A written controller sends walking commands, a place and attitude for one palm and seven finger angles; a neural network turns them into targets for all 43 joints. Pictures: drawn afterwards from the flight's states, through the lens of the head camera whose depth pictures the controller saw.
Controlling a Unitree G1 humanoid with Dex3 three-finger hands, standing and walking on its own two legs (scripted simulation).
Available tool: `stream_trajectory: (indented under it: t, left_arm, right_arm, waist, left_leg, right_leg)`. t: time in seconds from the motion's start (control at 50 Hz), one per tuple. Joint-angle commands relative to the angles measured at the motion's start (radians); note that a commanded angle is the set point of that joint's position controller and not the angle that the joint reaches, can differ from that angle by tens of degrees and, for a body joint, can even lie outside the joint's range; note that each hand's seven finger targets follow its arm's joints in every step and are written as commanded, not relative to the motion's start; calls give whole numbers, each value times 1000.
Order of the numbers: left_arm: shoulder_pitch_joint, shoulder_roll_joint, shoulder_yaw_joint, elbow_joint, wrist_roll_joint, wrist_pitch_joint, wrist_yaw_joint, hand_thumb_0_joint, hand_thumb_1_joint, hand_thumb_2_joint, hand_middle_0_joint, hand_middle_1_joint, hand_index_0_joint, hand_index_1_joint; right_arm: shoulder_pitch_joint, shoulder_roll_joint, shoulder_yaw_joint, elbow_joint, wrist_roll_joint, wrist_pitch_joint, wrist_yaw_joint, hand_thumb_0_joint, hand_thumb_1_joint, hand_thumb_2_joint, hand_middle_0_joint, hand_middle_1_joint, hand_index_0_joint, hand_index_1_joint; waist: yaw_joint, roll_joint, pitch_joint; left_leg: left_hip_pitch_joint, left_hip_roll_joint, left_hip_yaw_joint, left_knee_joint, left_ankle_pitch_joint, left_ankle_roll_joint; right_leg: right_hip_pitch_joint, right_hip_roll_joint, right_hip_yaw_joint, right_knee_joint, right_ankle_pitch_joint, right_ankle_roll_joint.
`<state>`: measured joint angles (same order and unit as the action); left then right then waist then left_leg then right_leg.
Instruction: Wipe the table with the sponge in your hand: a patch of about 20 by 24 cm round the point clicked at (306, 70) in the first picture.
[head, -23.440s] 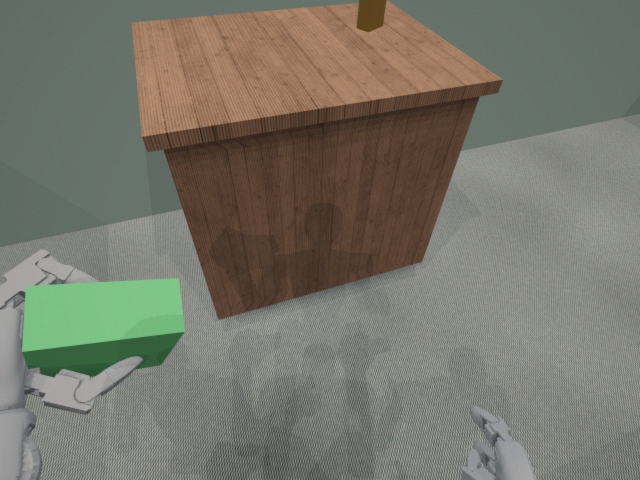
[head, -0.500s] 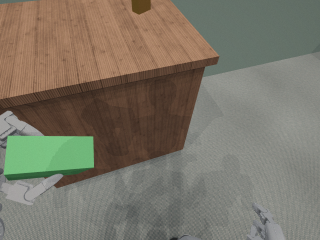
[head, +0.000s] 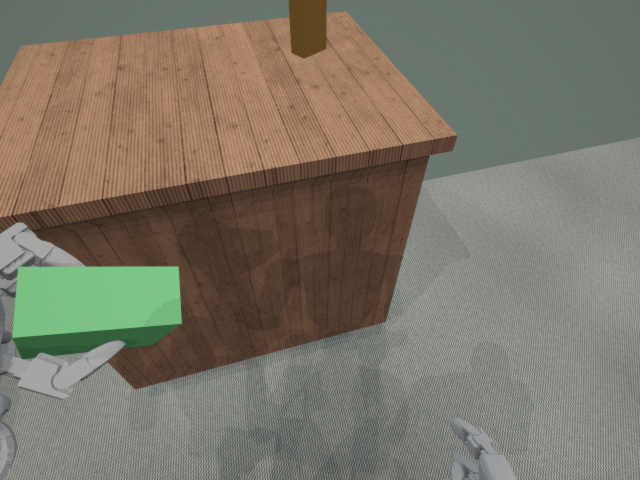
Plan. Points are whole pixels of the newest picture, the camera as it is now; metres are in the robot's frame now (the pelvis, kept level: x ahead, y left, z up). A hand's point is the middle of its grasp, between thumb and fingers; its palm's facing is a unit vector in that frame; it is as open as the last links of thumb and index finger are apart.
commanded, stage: stop stepping back and stand still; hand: left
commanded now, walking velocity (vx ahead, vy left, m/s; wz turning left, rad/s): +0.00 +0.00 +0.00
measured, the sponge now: (121, 312) +0.24 +0.21 +0.16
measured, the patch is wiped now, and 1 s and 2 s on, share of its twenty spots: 0.00 0.00 0.00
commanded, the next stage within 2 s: turn to face it in 0.50 s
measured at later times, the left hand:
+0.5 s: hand (87, 282) +0.26 +0.24 +0.17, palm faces +0.36 -0.84 -0.41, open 9.8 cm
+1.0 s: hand (90, 281) +0.27 +0.24 +0.16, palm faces +0.35 -0.85 -0.39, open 9.8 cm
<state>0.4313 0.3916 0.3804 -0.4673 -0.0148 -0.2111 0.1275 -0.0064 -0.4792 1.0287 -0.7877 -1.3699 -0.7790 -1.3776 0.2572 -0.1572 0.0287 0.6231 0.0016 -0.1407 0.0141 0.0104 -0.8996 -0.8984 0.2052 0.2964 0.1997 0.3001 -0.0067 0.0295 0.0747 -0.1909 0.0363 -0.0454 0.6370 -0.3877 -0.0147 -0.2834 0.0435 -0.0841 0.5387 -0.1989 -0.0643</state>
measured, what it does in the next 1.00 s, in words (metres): stands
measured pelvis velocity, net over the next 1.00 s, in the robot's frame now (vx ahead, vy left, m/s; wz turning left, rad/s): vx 0.04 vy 0.01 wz -0.05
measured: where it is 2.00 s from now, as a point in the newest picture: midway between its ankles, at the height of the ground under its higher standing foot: (332, 470)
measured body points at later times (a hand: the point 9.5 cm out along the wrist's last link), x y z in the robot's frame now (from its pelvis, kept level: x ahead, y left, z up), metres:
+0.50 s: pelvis +0.04 +0.00 +0.01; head +0.06 +0.01 +0.46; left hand +0.23 +0.28 +0.19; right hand +0.23 -0.22 -0.06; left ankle +0.01 +0.13 -0.73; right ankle +0.05 -0.08 -0.73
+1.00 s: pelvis +0.04 +0.01 +0.01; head +0.04 +0.02 +0.46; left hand +0.24 +0.29 +0.18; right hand +0.18 -0.23 -0.07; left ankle +0.01 +0.13 -0.73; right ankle +0.05 -0.08 -0.73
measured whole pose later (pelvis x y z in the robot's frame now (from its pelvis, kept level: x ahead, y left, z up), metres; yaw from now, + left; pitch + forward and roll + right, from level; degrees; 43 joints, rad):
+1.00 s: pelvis +0.04 +0.01 +0.01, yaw -3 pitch -1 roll +0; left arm 0.48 0.36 0.33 -0.46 -0.04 -0.13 0.16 -0.01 -0.48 1.03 -0.79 -1.37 -0.78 -1.38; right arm 0.24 -0.20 0.02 0.57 0.00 -0.06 -0.05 0.01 -0.90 -0.90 0.20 0.30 0.20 0.30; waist -0.01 0.00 0.01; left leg -0.17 0.02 0.05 0.51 -0.33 0.01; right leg -0.25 0.04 -0.02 0.50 -0.24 -0.05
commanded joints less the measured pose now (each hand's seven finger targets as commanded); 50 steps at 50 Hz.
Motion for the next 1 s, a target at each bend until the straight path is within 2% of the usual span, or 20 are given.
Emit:
stream_trajectory:
  t: [0.0, 0.02, 0.04, 0.06, 0.1, 0.14, 0.16, 0.22, 0.28, 0.32, 0.4, 0.46, 0.52, 0.54, 0.6, 0.8, 0.84, 0.9, 0.94, 0.98]
  left_arm:
    - [0, 136, 92, -151, -36, -38, 12, 0, 100, 1300, -1200, -1600, -1200, -1600]
    - [-4, 148, 103, -189, -32, -41, 18, 0, 100, 1300, -1200, -1600, -1200, -1600]
    - [-25, 166, 119, -230, -28, -43, 23, 0, 100, 1300, -1200, -1600, -1200, -1600]
    - [-17, 167, 113, -256, -30, -49, 29, 0, 100, 1300, -1200, -1600, -1200, -1600]
    - [-17, 171, 108, -285, -36, -53, 35, 0, 100, 1300, -1200, -1600, -1200, -1600]
    - [-55, 184, 118, -303, -30, -49, 35, 0, 100, 1300, -1200, -1600, -1200, -1600]
    - [-64, 163, 93, -297, -25, -52, 38, 0, 100, 1300, -1200, -1600, -1200, -1600]
    - [-44, 153, 88, -244, -26, -46, 48, 0, 100, 1300, -1200, -1600, -1200, -1600]
    - [-12, 143, 85, -220, -31, -36, 49, 0, 100, 1300, -1200, -1600, -1200, -1600]
    - [9, 142, 83, -228, -36, -31, 48, 0, 100, 1300, -1200, -1600, -1200, -1600]
    - [23, 148, 84, -252, -42, -26, 47, 0, 100, 1300, -1200, -1600, -1200, -1600]
    - [19, 155, 91, -251, -45, -22, 47, 0, 100, 1300, -1200, -1600, -1200, -1600]
    - [6, 147, 84, -226, -47, -17, 47, 0, 100, 1300, -1200, -1600, -1200, -1600]
    - [-13, 156, 92, -227, -49, -15, 46, 0, 100, 1300, -1200, -1600, -1200, -1600]
    - [-32, 133, 62, -205, -45, -11, 45, 0, 100, 1300, -1200, -1600, -1200, -1600]
    - [-86, 123, 45, -226, -39, 0, 47, 0, 100, 1300, -1200, -1600, -1200, -1600]
    - [-77, 140, 66, -227, -40, 1, 48, 0, 100, 1300, -1200, -1600, -1200, -1600]
    - [-43, 128, 57, -222, -35, 0, 47, 0, 100, 1300, -1200, -1600, -1200, -1600]
    - [-56, 144, 79, -242, -33, -4, 47, 0, 100, 1300, -1200, -1600, -1200, -1600]
    - [-40, 137, 80, -218, -28, -9, 51, 0, 100, 1300, -1200, -1600, -1200, -1600]
  right_arm:
    - [-84, -141, -73, -168, 19, -15, -11, 0, -900, -900, 200, 300, 200, 300]
    - [-93, -131, -59, -168, 14, -8, -14, 0, -900, -900, 200, 300, 200, 300]
    - [-101, -129, -52, -163, 6, -5, -20, 0, -900, -900, 200, 300, 200, 300]
    - [-106, -125, -46, -165, 2, -1, -30, 0, -900, -900, 200, 300, 200, 300]
    - [-129, -157, -67, -183, 5, -6, -44, 0, -900, -900, 200, 300, 200, 300]
    - [-145, -160, -66, -183, 11, -13, -51, 0, -900, -900, 200, 300, 200, 300]
    - [-149, -154, -60, -182, 11, -15, -53, 0, -900, -900, 200, 300, 200, 300]
    - [-121, -166, -72, -179, 13, -20, -51, 0, -900, -900, 200, 300, 200, 300]
    - [-118, -169, -73, -185, 14, -10, -47, 0, -900, -900, 200, 300, 200, 300]
    - [-124, -169, -73, -194, 15, 2, -45, 0, -900, -900, 200, 300, 200, 300]
    - [-134, -163, -65, -207, 15, 17, -49, 0, -900, -900, 200, 300, 200, 300]
    - [-139, -158, -58, -210, 13, 23, -54, 0, -900, -900, 200, 300, 200, 300]
    - [-134, -161, -56, -210, 12, 28, -57, 0, -900, -900, 200, 300, 200, 300]
    - [-140, -162, -56, -210, 10, 26, -61, 0, -900, -900, 200, 300, 200, 300]
    - [-134, -162, -52, -206, 9, 28, -62, 0, -900, -900, 200, 300, 200, 300]
    - [-141, -164, -56, -209, 11, 23, -64, 0, -900, -900, 200, 300, 200, 300]
    - [-138, -171, -63, -204, 6, 23, -65, 0, -900, -900, 200, 300, 200, 300]
    - [-142, -168, -62, -209, 8, 28, -70, 0, -900, -900, 200, 300, 200, 300]
    - [-142, -173, -64, -209, 9, 25, -75, 0, -900, -900, 200, 300, 200, 300]
    - [-130, -170, -62, -200, 8, 22, -78, 0, -900, -900, 200, 300, 200, 300]
  waist:
    - [13, -204, -99]
    - [10, -168, -119]
    - [1, -115, -158]
    - [0, -61, -190]
    - [20, 19, -192]
    - [15, 116, -136]
    - [16, 122, -119]
    - [12, 37, -186]
    - [8, 11, -221]
    - [8, 3, -234]
    - [9, 22, -226]
    - [8, 31, -205]
    - [9, 8, -189]
    - [8, 25, -171]
    - [10, 12, -158]
    - [16, 28, -167]
    - [9, 50, -184]
    - [7, 77, -119]
    - [1, 108, -91]
    - [2, 100, -79]
  left_leg:
    - [-243, -2, -1, 95, -48, 29]
    - [-178, 6, 13, -10, -23, 33]
    - [-67, 0, 35, -160, 52, 35]
    - [9, -23, 54, -244, 140, 31]
    - [55, 67, -35, -275, 261, 58]
    - [-1, 88, -70, -308, 197, 63]
    - [-36, 89, -72, -300, 216, 65]
    - [1, 57, -13, -208, 371, 41]
    - [16, 50, 3, -176, 461, 23]
    - [24, 48, 11, -171, 483, 20]
    - [36, 58, 5, -197, 509, 19]
    - [33, 59, 3, -214, 490, 18]
    - [5, 51, 2, -229, 401, 22]
    - [7, 43, 7, -244, 373, 18]
    - [-13, 45, -3, -264, 302, 27]
    - [-11, 73, 3, -286, 252, 26]
    - [-15, 73, -1, -300, 116, 41]
    - [-83, 106, -61, -331, -135, 86]
    - [-101, 115, -82, -328, -187, 100]
    - [-125, 128, -103, -292, -159, 115]
  right_leg:
    - [174, -329, 459, -318, -129, -121]
    - [155, -310, 386, -286, -71, -114]
    - [134, -274, 313, -230, -33, -82]
    - [139, -206, 219, -184, -31, -35]
    - [111, -123, 165, -139, -40, 28]
    - [100, -97, 162, -140, -47, 37]
    - [135, -94, 146, -142, 17, 39]
    - [216, -126, 169, -148, 238, 23]
    - [257, -148, 170, -125, 395, 14]
    - [265, -153, 168, -119, 440, 14]
    - [249, -134, 148, -114, 405, 21]
    - [234, -126, 142, -127, 369, 25]
    - [232, -124, 157, -158, 296, 25]
    - [212, -118, 162, -168, 264, 26]
    - [213, -115, 161, -192, 183, 31]
    - [185, -90, 173, -172, 146, 31]
    - [171, -76, 164, -146, 2, 22]
    - [101, -56, 147, -111, -184, 13]
    - [61, -46, 144, -77, -217, 2]
    - [62, -48, 140, -49, -189, -7]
